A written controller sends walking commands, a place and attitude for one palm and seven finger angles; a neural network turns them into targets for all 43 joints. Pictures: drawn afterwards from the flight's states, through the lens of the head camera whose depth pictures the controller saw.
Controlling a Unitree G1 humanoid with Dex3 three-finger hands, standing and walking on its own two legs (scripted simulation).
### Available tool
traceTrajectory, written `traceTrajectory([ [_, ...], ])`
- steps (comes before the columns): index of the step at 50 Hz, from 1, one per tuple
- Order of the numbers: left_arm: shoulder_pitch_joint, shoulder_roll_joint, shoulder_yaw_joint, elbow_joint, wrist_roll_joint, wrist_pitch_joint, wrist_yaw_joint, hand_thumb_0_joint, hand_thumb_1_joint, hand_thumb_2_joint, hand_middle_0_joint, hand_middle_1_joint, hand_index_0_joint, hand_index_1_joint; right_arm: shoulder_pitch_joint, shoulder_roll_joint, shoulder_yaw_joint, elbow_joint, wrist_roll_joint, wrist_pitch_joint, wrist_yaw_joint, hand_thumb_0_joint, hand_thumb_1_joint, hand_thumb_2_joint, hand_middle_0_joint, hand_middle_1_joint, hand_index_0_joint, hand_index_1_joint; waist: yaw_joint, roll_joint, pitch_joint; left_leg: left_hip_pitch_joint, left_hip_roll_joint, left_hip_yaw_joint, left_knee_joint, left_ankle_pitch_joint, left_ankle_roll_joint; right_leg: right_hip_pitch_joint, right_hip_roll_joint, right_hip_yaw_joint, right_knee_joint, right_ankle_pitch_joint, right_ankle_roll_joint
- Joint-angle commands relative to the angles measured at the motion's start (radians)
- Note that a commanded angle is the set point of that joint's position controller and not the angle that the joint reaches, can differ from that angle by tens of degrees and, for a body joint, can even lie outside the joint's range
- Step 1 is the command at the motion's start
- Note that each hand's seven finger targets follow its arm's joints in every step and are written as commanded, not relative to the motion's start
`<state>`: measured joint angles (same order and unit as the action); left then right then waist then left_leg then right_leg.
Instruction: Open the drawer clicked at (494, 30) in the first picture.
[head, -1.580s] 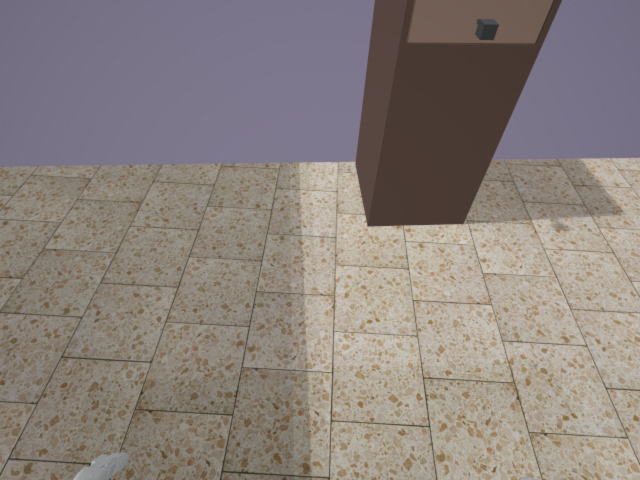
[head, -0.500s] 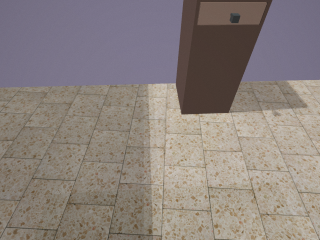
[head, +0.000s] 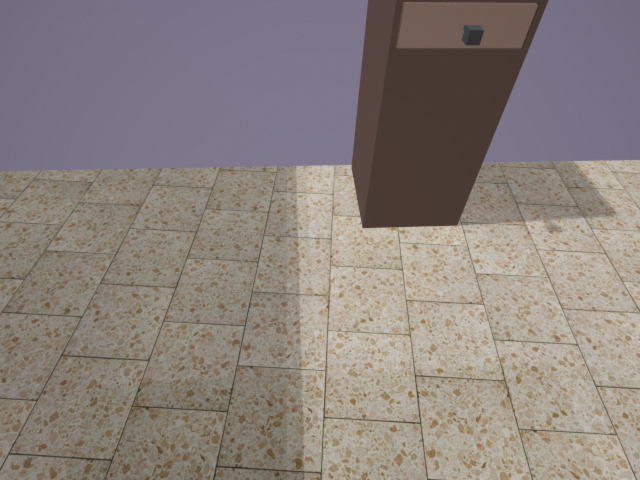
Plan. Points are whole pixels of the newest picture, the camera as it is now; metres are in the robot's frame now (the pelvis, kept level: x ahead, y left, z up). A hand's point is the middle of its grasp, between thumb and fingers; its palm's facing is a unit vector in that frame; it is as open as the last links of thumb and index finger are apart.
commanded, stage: walk to a spot facing it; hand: left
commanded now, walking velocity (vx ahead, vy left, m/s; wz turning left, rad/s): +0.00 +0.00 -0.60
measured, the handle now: (470, 32) +1.26 -0.36 +0.07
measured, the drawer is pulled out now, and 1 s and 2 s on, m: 0.00 0.00 0.00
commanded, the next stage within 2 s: none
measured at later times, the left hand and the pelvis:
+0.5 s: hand out of the picture +0.04 +0.16 -0.17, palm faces -0.16 -0.95 -0.26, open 7.4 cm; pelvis -0.03 -0.03 -0.01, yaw -13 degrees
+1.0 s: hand out of the picture +0.13 +0.20 -0.17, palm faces -0.41 -0.89 -0.20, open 7.4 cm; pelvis -0.03 +0.04 +0.00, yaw -29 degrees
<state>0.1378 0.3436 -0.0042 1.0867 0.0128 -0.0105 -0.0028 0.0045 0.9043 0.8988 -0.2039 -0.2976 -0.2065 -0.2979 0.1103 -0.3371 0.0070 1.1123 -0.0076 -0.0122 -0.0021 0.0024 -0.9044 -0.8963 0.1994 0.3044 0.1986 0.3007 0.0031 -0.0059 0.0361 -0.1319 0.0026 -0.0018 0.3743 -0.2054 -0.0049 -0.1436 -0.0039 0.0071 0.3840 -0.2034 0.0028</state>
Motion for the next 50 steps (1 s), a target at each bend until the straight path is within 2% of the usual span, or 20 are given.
traceTrajectory([
  [1,-0.024,0.161,0.038,-0.072,-0.002,-0.002,0.015,0.000,0.900,0.900,-0.200,-0.300,-0.200,-0.300,-0.018,-0.165,-0.040,-0.063,-0.001,-0.015,-0.016,0.000,-0.900,-0.900,0.200,0.300,0.200,0.300,-0.004,0.009,-0.060,0.022,0.124,-0.061,-0.021,0.166,0.022,-0.025,-0.112,0.111,-0.032,0.207,-0.032],
  [3,0.019,0.094,0.028,-0.073,-0.001,0.022,0.018,0.000,0.900,0.900,-0.200,-0.300,-0.200,-0.300,0.027,-0.088,-0.031,-0.066,-0.003,0.003,-0.021,0.000,-0.900,-0.900,0.200,0.300,0.200,0.300,-0.009,-0.010,-0.048,0.018,0.129,-0.026,0.013,0.158,0.008,-0.068,-0.105,0.121,0.009,0.237,-0.022],
  [8,0.038,0.084,0.048,-0.141,0.005,0.049,0.007,0.000,0.900,0.900,-0.200,-0.300,-0.200,-0.300,0.043,-0.125,-0.064,-0.132,-0.006,0.020,-0.031,0.000,-0.900,-0.900,0.200,0.300,0.200,0.300,-0.010,0.072,-0.035,0.003,0.207,-0.052,0.008,0.111,0.048,-0.184,-0.035,0.091,0.173,0.163,-0.009],
  [11,0.060,0.048,0.058,-0.173,0.006,0.059,-0.001,0.000,0.900,0.900,-0.200,-0.300,-0.200,-0.300,0.035,-0.137,-0.083,-0.165,-0.006,0.015,-0.031,0.000,-0.900,-0.900,0.200,0.300,0.200,0.300,-0.004,0.183,-0.033,-0.025,0.337,-0.113,-0.039,0.231,0.147,-0.243,0.006,0.014,0.442,-0.209,0.014],
  [13,0.081,0.031,0.070,-0.191,0.005,0.065,-0.003,0.000,0.900,0.900,-0.200,-0.300,-0.200,-0.300,0.005,-0.125,-0.090,-0.190,-0.009,0.013,-0.031,0.000,-0.900,-0.900,0.200,0.300,0.200,0.300,0.009,0.189,-0.031,-0.065,0.379,-0.094,-0.022,0.293,0.182,-0.231,-0.031,0.025,0.515,-0.312,0.013],
  [16,0.224,0.032,0.083,-0.166,0.012,0.049,-0.011,0.000,0.900,0.900,-0.200,-0.300,-0.200,-0.300,-0.052,-0.115,-0.098,-0.217,-0.011,0.023,-0.028,0.000,-0.900,-0.900,0.200,0.300,0.200,0.300,0.085,0.079,-0.067,-0.154,0.274,0.065,0.243,0.179,0.063,-0.044,-0.037,-0.015,0.201,-0.038,0.010],
  [17,0.247,0.108,0.099,-0.168,0.023,0.031,-0.002,0.000,0.900,0.900,-0.200,-0.300,-0.200,-0.300,-0.019,-0.048,-0.090,-0.231,-0.004,0.034,-0.024,0.000,-0.900,-0.900,0.200,0.300,0.200,0.300,0.086,-0.204,-0.053,-0.288,0.134,0.140,0.496,-0.128,-0.021,0.002,-0.185,0.237,-0.022,0.163,-0.022],
  [18,0.240,0.177,0.107,-0.181,0.019,0.025,0.012,0.000,0.900,0.900,-0.200,-0.300,-0.200,-0.300,-0.030,0.006,-0.078,-0.269,-0.002,0.037,-0.021,0.000,-0.900,-0.900,0.200,0.300,0.200,0.300,0.070,-0.375,-0.013,-0.440,0.024,0.085,0.690,-0.395,-0.053,-0.044,-0.362,0.561,-0.106,0.379,-0.123],
  [19,0.233,0.159,0.106,-0.190,0.009,0.031,0.021,0.000,0.900,0.900,-0.200,-0.300,-0.200,-0.300,-0.019,-0.020,-0.084,-0.260,-0.001,0.042,-0.025,0.000,-0.900,-0.900,0.200,0.300,0.200,0.300,0.064,-0.252,-0.040,-0.418,0.051,-0.022,0.753,-0.356,-0.037,-0.042,-0.356,0.487,-0.106,0.297,-0.179],
  [21,0.139,0.102,0.106,-0.218,0.006,0.029,0.023,0.000,0.900,0.900,-0.200,-0.300,-0.200,-0.300,-0.017,-0.025,-0.091,-0.234,-0.003,0.040,-0.019,0.000,-0.900,-0.900,0.200,0.300,0.200,0.300,0.030,-0.178,-0.013,-0.431,0.078,-0.033,0.788,-0.225,-0.040,-0.082,-0.259,0.440,-0.106,0.141,-0.149],
  [25,0.147,0.059,0.099,-0.221,0.001,0.016,0.019,0.000,0.900,0.900,-0.200,-0.300,-0.200,-0.300,0.017,-0.001,-0.088,-0.212,-0.007,0.040,-0.021,0.000,-0.900,-0.900,0.200,0.300,0.200,0.300,0.016,-0.085,-0.084,-0.419,0.072,-0.028,0.755,-0.132,-0.065,-0.007,-0.200,0.349,-0.062,0.242,-0.148],
  [38,0.164,0.079,0.119,-0.223,0.015,0.036,0.013,0.000,0.900,0.900,-0.200,-0.300,-0.200,-0.300,-0.012,0.013,-0.081,-0.260,0.001,0.028,-0.031,0.000,-0.900,-0.900,0.200,0.300,0.200,0.300,0.050,-0.134,-0.106,-0.290,0.024,-0.022,0.425,-0.225,-0.051,-0.028,-0.162,0.489,-0.075,0.129,-0.186],
  [41,0.098,0.085,0.119,-0.243,0.016,0.042,0.009,0.000,0.900,0.900,-0.200,-0.300,-0.200,-0.300,0.087,0.013,-0.080,-0.248,0.005,0.014,-0.029,0.000,-0.900,-0.900,0.200,0.300,0.200,0.300,0.010,-0.146,-0.126,-0.082,-0.003,-0.002,0.193,-0.213,-0.025,-0.161,-0.119,0.506,-0.089,-0.132,-0.151],
  [42,0.061,0.083,0.118,-0.256,0.012,0.045,0.004,0.000,0.900,0.900,-0.200,-0.300,-0.200,-0.300,0.164,0.004,-0.083,-0.226,0.004,0.006,-0.030,0.000,-0.900,-0.900,0.200,0.300,0.200,0.300,-0.030,-0.135,-0.136,0.081,-0.011,0.010,0.062,-0.160,-0.011,-0.281,-0.074,0.470,-0.070,-0.271,-0.111],
  [43,0.033,0.045,0.110,-0.277,0.009,0.045,-0.002,0.000,0.900,0.900,-0.200,-0.300,-0.200,-0.300,0.245,-0.046,-0.095,-0.207,0.001,-0.004,-0.039,0.000,-0.900,-0.900,0.200,0.300,0.200,0.300,-0.078,-0.008,-0.140,0.275,0.089,-0.077,-0.063,-0.231,0.021,-0.478,0.013,0.370,0.045,-0.395,-0.056],
  [44,0.029,-0.027,0.100,-0.299,-0.001,0.044,-0.016,0.000,0.900,0.900,-0.200,-0.300,-0.200,-0.300,0.263,-0.151,-0.115,-0.212,-0.015,-0.006,-0.043,0.000,-0.900,-0.900,0.200,0.300,0.200,0.300,-0.094,0.323,-0.099,0.322,0.368,-0.406,-0.219,-0.499,0.075,-0.683,0.155,0.160,0.360,-0.411,-0.001],
  [45,-0.048,0.016,0.115,-0.328,0.009,0.039,-0.020,0.000,0.900,0.900,-0.200,-0.300,-0.200,-0.300,0.210,-0.180,-0.116,-0.237,-0.008,-0.005,-0.044,0.000,-0.900,-0.900,0.200,0.300,0.200,0.300,-0.093,0.273,0.022,0.092,0.522,-0.514,-0.283,-0.570,0.137,-0.683,0.054,0.102,0.544,-0.325,0.023],
  [46,-0.028,0.038,0.126,-0.326,0.014,0.036,-0.031,0.000,0.900,0.900,-0.200,-0.300,-0.200,-0.300,0.124,-0.128,-0.095,-0.266,-0.009,-0.009,-0.037,0.000,-0.900,-0.900,0.200,0.300,0.200,0.300,-0.033,0.173,0.065,-0.040,0.492,-0.484,-0.300,-0.549,0.162,-0.622,0.012,0.112,0.634,-0.236,0.033],
  [47,0.016,0.041,0.137,-0.283,0.028,0.040,-0.039,0.000,0.900,0.900,-0.200,-0.300,-0.200,-0.300,0.080,-0.075,-0.082,-0.268,-0.014,-0.018,-0.035,0.000,-0.900,-0.900,0.200,0.300,0.200,0.300,0.005,0.130,0.073,-0.062,0.389,-0.360,-0.269,-0.462,0.111,-0.583,0.019,0.097,0.703,-0.164,0.040],
  [50,0.096,-0.015,0.125,-0.238,0.029,0.050,-0.058,0.000,0.900,0.900,-0.200,-0.300,-0.200,-0.300,0.101,-0.038,-0.072,-0.259,-0.014,-0.038,-0.036,0.000,-0.900,-0.900,0.200,0.300,0.200,0.300,0.031,0.127,0.066,-0.069,0.264,-0.108,-0.231,-0.311,0.065,-0.571,0.017,0.032,0.867,-0.028,0.048],
])
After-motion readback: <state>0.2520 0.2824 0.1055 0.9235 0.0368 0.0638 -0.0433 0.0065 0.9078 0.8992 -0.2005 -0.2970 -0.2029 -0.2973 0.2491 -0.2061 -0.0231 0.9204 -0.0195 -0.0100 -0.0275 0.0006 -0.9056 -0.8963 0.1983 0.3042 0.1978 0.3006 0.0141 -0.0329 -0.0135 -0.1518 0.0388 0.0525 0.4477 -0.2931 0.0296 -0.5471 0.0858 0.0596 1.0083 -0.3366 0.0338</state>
